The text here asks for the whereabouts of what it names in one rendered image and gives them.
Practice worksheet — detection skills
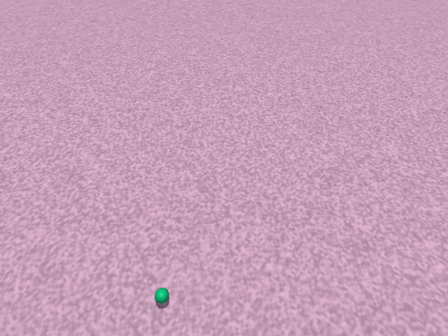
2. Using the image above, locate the ball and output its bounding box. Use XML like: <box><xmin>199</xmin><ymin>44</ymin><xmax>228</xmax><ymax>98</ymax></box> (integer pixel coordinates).
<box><xmin>155</xmin><ymin>288</ymin><xmax>169</xmax><ymax>303</ymax></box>

